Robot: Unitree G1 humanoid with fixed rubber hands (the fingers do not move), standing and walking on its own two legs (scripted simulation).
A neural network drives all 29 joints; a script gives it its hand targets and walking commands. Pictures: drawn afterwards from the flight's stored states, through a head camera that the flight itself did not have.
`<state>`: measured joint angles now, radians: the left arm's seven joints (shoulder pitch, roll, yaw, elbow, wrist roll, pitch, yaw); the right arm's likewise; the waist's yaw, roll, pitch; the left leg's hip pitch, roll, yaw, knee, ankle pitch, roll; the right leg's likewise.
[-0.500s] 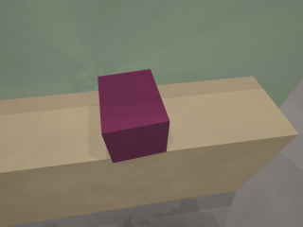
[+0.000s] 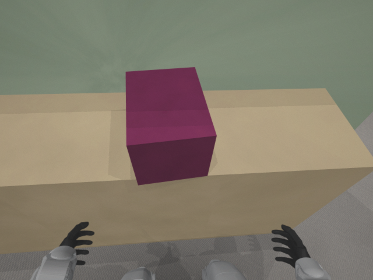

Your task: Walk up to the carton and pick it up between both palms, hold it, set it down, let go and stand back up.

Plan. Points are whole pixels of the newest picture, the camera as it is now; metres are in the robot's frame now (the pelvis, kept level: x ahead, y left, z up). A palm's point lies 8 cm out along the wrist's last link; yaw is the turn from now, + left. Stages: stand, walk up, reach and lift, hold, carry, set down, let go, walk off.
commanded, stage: reach and lift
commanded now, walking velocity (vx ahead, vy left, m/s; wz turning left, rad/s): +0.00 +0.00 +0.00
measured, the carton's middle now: (167, 124) +0.49 +0.03 +0.02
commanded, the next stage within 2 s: none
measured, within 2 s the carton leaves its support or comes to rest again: neither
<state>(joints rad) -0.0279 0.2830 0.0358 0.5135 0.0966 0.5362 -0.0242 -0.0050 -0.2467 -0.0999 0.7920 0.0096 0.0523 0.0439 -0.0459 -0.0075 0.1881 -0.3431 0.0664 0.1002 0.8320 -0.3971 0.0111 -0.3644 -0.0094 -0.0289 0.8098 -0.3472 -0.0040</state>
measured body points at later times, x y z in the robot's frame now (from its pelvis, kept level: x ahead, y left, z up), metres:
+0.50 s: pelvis +0.05 -0.01 +0.04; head +0.07 +0.00 +0.49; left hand +0.23 +0.25 -0.05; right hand +0.19 -0.23 -0.06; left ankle +0.04 +0.11 -0.70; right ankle +0.06 -0.12 -0.70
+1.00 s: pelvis +0.05 +0.01 +0.05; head +0.04 +0.02 +0.50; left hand +0.21 +0.24 -0.02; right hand +0.20 -0.20 -0.02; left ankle +0.04 +0.11 -0.70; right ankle +0.06 -0.12 -0.70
